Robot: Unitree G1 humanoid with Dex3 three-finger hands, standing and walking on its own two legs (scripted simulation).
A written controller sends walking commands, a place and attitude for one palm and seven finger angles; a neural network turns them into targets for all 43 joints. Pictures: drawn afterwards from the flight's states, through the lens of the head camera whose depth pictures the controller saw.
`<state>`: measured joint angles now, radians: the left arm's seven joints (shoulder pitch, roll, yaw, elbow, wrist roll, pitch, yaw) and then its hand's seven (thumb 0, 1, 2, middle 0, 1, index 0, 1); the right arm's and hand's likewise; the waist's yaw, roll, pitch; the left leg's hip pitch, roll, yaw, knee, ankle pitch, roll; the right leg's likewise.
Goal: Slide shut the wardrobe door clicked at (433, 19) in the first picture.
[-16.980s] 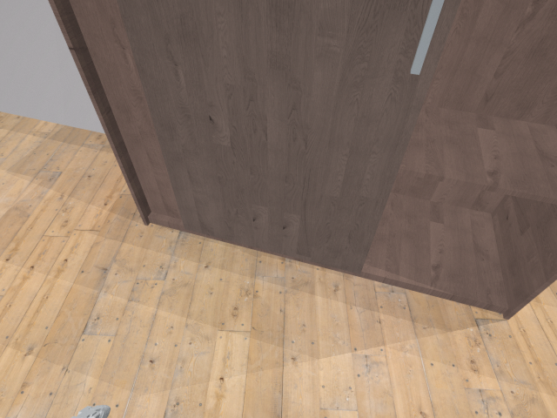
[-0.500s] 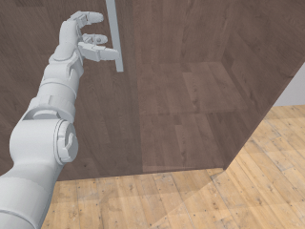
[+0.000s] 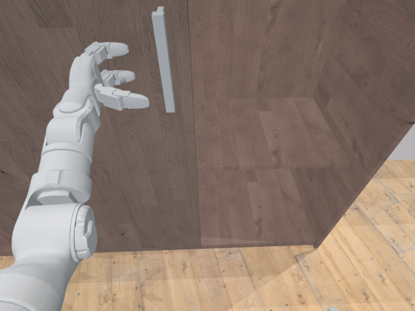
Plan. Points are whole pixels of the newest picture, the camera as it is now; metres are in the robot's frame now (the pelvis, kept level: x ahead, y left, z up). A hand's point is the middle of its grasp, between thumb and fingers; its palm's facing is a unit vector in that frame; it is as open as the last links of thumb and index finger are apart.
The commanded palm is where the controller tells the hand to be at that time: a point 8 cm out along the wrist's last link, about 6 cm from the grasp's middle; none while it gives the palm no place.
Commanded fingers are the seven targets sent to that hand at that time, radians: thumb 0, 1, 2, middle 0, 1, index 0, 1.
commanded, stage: move the hooked fingers beside the handle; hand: left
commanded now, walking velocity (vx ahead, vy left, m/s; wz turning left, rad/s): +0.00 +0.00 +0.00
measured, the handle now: (166, 63) +0.52 +0.08 +0.24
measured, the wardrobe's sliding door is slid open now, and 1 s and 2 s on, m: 0.57 0.57 0.57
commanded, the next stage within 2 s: feel for the door with the fingertips in 0.60 s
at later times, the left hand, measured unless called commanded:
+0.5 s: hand (122, 77) +0.45 +0.15 +0.25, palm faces +0.05 -1.00 +0.01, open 14.0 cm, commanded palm +0.43 +0.20 +0.24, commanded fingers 0.00 -0.50 0.30 -0.30 -1.20 -0.30 -1.20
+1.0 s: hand (142, 76) +0.44 +0.11 +0.26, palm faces +0.02 -1.00 +0.02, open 14.0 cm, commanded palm +0.43 +0.17 +0.25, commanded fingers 0.00 -0.50 0.30 -0.30 -1.20 -0.30 -1.20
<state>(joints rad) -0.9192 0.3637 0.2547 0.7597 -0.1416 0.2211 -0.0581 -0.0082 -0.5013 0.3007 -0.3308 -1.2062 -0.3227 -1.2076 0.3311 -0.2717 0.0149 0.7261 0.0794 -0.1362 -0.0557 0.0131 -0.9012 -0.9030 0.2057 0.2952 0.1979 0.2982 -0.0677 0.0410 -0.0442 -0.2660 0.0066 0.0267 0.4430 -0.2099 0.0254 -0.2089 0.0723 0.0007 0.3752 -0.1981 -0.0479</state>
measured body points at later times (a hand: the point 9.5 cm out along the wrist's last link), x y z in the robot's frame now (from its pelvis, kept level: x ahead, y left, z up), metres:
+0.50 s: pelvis +0.02 +0.00 +0.00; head +0.00 -0.01 +0.45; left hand +0.44 +0.20 +0.25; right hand +0.16 -0.24 -0.10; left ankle +0.01 +0.10 -0.74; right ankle +0.00 -0.09 -0.74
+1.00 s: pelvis +0.00 +0.00 +0.00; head -0.02 -0.01 +0.45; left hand +0.44 +0.17 +0.26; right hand +0.12 -0.24 -0.11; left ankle +0.01 +0.10 -0.74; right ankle +0.00 -0.09 -0.74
